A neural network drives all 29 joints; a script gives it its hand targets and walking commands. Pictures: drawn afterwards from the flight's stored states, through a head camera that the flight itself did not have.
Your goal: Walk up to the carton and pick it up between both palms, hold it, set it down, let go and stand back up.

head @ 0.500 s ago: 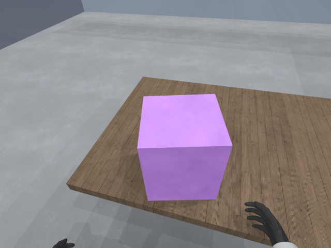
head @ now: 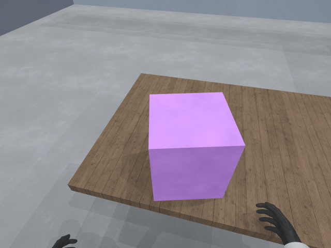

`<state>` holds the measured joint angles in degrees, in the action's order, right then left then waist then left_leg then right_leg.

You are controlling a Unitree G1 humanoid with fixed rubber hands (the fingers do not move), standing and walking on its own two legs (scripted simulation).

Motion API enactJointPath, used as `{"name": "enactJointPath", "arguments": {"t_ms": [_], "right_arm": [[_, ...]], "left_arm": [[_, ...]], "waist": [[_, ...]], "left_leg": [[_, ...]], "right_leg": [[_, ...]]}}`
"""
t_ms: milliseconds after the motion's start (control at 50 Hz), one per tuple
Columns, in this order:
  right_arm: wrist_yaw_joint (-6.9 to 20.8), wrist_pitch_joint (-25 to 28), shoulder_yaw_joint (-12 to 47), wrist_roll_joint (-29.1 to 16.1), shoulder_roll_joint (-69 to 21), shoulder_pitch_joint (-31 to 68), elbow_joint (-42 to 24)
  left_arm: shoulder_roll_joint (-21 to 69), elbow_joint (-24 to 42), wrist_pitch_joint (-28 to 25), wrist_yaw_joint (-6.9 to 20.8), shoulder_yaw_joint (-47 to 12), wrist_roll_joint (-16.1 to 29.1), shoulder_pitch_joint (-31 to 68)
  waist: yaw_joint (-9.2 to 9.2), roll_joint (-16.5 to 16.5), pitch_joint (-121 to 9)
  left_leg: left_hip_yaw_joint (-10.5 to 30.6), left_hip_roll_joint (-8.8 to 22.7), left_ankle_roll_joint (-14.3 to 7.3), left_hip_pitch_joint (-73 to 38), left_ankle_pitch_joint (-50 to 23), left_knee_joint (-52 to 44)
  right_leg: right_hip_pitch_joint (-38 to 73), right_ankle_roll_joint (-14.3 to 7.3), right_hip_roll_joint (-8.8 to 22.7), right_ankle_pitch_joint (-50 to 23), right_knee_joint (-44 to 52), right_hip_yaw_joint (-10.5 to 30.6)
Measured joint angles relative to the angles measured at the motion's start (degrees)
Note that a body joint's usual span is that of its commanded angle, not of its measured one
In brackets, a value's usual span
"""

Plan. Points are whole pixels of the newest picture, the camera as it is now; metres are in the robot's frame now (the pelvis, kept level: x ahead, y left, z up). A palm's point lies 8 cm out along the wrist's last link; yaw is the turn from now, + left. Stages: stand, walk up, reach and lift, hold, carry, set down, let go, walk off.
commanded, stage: stand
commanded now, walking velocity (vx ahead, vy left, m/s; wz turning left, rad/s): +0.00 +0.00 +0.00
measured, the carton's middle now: (187, 147) +0.42 -0.04 +0.02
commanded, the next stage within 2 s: none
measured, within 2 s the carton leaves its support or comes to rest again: neither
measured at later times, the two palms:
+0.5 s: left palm out of the picture +0.14 +0.31 -0.08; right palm (287, 236) +0.20 -0.26 -0.03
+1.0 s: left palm out of the picture +0.12 +0.31 -0.08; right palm (288, 236) +0.20 -0.26 -0.03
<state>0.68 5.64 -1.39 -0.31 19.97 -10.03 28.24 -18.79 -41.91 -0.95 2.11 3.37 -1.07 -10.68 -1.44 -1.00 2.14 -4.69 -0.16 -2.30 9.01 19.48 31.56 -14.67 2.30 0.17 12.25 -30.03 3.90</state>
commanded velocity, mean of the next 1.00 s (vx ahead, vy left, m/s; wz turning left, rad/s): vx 0.00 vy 0.00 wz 0.00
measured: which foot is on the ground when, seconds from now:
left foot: down 0.00-1.00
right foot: down 0.00-1.00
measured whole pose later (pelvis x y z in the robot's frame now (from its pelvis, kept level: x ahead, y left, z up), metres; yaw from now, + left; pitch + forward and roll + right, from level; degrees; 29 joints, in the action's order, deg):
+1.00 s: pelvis +0.01 +0.02 +0.00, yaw -1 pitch -5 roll +0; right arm 0.2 4.5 -2.6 -1.3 20.8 -7.8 31.1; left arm -20.0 -48.1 0.2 0.1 1.6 -0.6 -9.3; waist -0.9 -0.9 3.6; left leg -7.0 -1.7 -3.6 4.2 18.6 27.6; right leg -11.6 3.7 2.0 12.1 -28.5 5.0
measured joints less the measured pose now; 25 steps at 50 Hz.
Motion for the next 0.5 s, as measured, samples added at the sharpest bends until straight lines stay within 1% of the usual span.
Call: {"name": "enactJointPath", "arguments": {"t_ms": [280, 500], "right_arm": [[-0.7, -0.8, -0.3, -0.5, 0.5, -0.2, 0.8], [-0.2, -1.0, -0.8, -0.6, 0.8, 0.6, 1.1]], "left_arm": [[-0.4, -1.7, 0.9, -1.0, -0.8, 0.1, 1.3], [-1.2, -3.0, 1.0, -2.0, -1.1, 0.2, 1.7]], "waist": [[0.6, -0.1, -0.1], [0.77, 0.2, 1.2]], "left_leg": [[-1.1, -0.7, -0.9, -2.5, 1.1, -0.4], [-1.6, -1.0, -1.2, -3.5, 0.9, -1.1]], "right_leg": [[1.9, 1.0, 0.7, 1.2, -0.3, 0.9], [2.5, 1.3, 1.1, 1.1, -0.1, 1.1]]}}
